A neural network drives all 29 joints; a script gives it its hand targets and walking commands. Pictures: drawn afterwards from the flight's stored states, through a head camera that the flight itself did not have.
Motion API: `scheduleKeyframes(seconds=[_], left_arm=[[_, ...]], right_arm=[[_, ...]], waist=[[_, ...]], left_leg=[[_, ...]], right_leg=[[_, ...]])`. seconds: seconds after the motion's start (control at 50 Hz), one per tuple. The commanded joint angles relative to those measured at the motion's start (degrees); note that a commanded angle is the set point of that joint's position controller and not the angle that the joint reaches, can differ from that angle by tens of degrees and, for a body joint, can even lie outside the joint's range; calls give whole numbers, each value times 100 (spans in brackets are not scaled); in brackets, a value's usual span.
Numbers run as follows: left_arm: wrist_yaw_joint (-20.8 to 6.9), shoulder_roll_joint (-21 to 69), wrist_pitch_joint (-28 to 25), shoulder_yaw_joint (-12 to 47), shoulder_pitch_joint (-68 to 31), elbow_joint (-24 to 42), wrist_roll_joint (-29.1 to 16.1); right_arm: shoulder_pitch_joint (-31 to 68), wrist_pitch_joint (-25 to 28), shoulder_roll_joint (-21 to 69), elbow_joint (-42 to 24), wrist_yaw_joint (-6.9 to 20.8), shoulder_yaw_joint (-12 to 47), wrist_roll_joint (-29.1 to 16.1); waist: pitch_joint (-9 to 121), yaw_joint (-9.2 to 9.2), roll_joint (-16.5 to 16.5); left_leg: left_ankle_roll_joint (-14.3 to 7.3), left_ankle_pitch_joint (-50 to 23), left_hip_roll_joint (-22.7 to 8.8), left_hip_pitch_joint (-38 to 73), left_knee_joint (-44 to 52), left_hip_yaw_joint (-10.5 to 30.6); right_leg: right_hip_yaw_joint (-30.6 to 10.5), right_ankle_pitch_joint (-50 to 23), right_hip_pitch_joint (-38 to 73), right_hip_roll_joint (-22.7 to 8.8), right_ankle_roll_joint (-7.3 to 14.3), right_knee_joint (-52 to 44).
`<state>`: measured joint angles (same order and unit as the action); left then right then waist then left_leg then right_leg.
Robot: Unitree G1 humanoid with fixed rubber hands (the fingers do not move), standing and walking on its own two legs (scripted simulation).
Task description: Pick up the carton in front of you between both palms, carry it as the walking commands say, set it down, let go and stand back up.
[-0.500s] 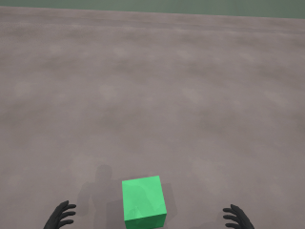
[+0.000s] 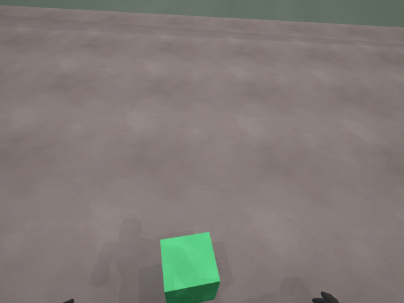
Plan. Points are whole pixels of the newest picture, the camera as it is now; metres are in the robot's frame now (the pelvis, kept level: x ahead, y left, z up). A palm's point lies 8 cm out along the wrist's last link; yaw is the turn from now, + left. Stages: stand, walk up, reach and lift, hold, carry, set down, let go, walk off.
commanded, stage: stand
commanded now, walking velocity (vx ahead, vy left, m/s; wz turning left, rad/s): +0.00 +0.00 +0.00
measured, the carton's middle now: (188, 270) +0.43 +0.02 -0.65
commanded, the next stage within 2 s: none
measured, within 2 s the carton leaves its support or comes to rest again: neither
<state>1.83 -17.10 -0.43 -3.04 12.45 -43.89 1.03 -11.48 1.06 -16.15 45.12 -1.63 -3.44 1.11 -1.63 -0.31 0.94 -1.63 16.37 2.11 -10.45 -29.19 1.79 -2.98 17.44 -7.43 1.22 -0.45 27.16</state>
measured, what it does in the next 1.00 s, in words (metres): stands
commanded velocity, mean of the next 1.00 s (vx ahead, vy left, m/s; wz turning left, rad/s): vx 0.00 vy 0.00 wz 0.00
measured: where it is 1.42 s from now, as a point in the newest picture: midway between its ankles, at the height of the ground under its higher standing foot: outside the picture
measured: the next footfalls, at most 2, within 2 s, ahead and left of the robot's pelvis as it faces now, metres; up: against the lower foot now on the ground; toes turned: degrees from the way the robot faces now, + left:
none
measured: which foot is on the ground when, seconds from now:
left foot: down 0.00-1.00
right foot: down 0.00-1.00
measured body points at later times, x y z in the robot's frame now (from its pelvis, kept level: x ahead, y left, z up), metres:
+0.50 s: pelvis -0.02 +0.00 +0.00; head -0.03 +0.01 +0.45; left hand +0.08 +0.29 -0.12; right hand +0.08 -0.29 -0.10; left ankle -0.01 +0.10 -0.74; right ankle -0.03 -0.13 -0.74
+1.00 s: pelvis -0.03 +0.00 +0.01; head -0.03 +0.01 +0.46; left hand +0.06 +0.30 -0.12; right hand +0.06 -0.30 -0.11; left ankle -0.01 +0.10 -0.74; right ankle -0.03 -0.13 -0.74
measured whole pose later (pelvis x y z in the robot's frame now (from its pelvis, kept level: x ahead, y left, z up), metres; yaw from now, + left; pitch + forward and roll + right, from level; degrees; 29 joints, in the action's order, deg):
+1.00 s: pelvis -0.03 +0.00 +0.01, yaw +0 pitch -3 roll +0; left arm 1.8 -19.5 -1.3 -1.4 11.5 -55.0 0.2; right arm -9.9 1.2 -19.0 55.9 -1.4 -2.0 0.0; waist -2.4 -0.2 0.6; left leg -1.3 10.5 1.9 -8.7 -22.6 1.7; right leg -3.2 12.2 -6.3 0.9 -0.6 21.9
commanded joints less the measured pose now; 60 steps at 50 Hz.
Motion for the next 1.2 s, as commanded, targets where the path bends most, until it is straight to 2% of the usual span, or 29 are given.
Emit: scheduleKeyframes(seconds=[0.0, 0.64, 1.18], left_arm=[[30, -736, -85, -164, -87, 273, -4], [23, -984, -133, -42, -121, -593, -61], [19, -1125, -150, 15, -212, -971, -92]], right_arm=[[128, 79, -868, -276, -26, -193, -12], [229, 76, -1079, 560, -6, -59, -85], [321, 79, -1218, 940, -5, -1, -127]], waist=[[163, 0, -129], [-78, 0, -117], [-38, 11, -102]], left_leg=[[58, -1506, -620, 96, 494, 561], [50, -665, -722, 34, 1047, 687], [79, -786, -786, 181, 1188, 682]], right_leg=[[-318, -1218, -111, -429, 26, -347], [-493, -731, -103, -594, 58, -801], [-541, -835, -82, -674, 75, -990]])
